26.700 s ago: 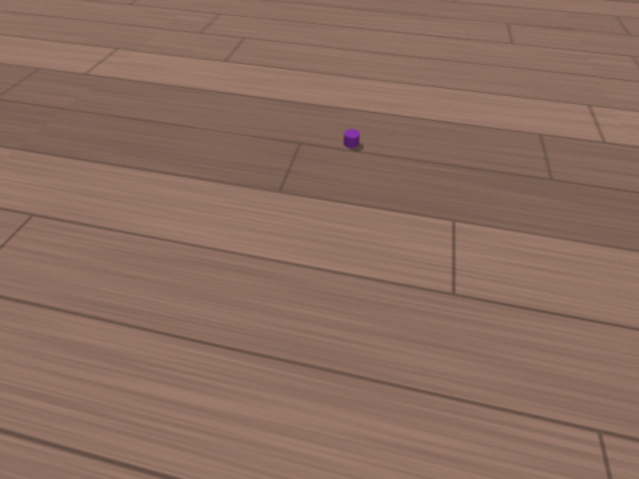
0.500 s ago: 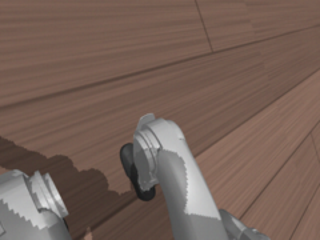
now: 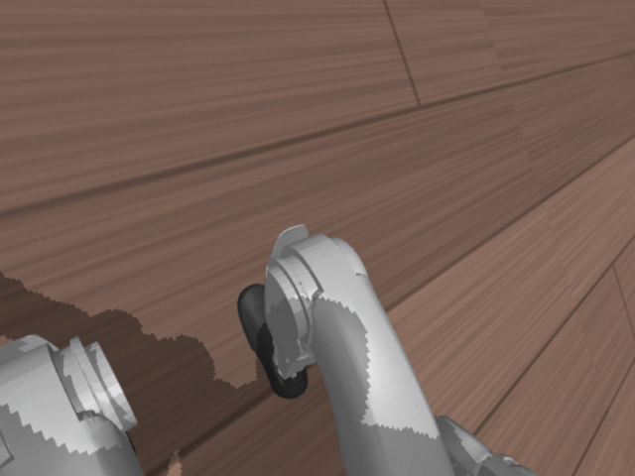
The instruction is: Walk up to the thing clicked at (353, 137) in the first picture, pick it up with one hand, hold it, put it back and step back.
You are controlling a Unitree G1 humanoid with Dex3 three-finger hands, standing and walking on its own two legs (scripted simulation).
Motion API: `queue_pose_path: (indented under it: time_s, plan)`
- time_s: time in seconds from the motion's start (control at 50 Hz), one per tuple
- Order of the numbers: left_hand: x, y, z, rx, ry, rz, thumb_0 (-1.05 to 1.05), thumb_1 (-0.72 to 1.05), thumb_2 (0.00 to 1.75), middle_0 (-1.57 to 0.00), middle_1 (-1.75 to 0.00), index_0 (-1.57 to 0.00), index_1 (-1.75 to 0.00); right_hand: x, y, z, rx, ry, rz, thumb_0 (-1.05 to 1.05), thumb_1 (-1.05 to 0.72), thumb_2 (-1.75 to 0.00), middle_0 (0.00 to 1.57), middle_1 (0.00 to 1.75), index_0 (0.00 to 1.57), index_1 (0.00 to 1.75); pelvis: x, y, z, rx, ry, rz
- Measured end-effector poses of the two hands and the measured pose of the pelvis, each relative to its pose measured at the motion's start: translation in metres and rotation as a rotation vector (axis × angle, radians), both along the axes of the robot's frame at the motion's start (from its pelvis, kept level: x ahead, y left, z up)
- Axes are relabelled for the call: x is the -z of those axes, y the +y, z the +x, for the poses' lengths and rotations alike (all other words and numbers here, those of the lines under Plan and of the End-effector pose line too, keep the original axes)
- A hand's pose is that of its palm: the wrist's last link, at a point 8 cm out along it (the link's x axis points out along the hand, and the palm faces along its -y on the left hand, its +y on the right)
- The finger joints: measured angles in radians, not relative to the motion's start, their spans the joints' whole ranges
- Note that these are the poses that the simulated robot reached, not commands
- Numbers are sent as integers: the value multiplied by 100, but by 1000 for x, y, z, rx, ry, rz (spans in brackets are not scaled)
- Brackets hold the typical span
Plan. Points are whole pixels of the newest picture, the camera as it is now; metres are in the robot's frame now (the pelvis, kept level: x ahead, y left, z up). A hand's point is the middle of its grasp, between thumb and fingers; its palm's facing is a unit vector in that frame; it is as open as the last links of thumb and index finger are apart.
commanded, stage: close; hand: left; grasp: from above
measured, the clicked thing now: out of the picture +0.49 +0.32 -0.28
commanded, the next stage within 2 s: settle in 0.18 s
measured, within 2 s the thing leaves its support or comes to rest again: leaves its support in 0.56 s
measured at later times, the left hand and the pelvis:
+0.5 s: hand out of the picture +0.48 +0.31 -0.25, palm faces -0.43 -0.17 -0.89, open 10.2 cm; pelvis +0.00 +0.00 +0.00, yaw +0 degrees
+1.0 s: hand out of the picture +0.47 +0.34 -0.17, palm faces -0.42 -0.14 -0.90, open 10.1 cm; pelvis +0.01 +0.00 +0.01, yaw +4 degrees
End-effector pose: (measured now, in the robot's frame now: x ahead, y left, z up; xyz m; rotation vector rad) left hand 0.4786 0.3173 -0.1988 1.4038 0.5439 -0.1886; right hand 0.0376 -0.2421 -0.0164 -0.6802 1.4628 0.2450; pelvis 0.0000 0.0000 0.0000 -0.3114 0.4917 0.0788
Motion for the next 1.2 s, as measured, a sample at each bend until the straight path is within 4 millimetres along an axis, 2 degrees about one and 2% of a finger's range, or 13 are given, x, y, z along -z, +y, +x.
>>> queue_pose_path:
  time_s: [0.36,0.62,0.76,0.88,1.08,1.2]
  plan:
    - [-1,1,0,8,-1,14,-1,-8,71,-42,-92,-56,-87,4,1,4,-19,-3,12,0,-90,-90,20,30,20,30,2,1,0,1,-2,-1]
    - [-9,7,5,-25,-10,16,-1,-10,71,-46,-88,-60,-83,6,-1,-2,23,14,15,0,-91,-90,20,30,21,30,0,-2,1,2,17,5]
    - [-33,22,8,-46,-54,30,-1,-10,71,-47,-87,-61,-82,8,-9,-2,62,19,2,0,-91,-90,21,30,21,30,-1,-3,4,-3,43,8]
    - [-60,30,0,-37,-44,50,-1,-10,70,-46,-87,-61,-82,12,-18,10,92,-3,5,0,-90,-90,21,30,21,30,-4,-3,6,-16,75,22]
    - [-99,17,-7,22,-20,37,-1,-9,69,-47,-86,-63,-80,21,-28,38,116,-83,11,0,-90,-90,20,30,21,30,-13,-7,5,-42,96,60]
    - [-119,13,-4,24,-23,50,0,-9,69,-48,-85,-64,-79,24,-35,43,139,-114,8,0,-90,-90,20,30,21,30,-17,-12,3,-51,102,83]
